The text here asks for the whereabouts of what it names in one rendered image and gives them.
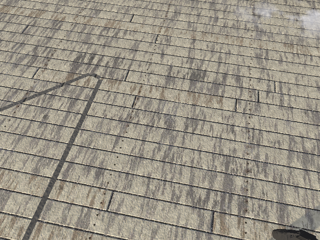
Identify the right robot hand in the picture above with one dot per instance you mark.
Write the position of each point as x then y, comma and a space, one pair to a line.
289, 234

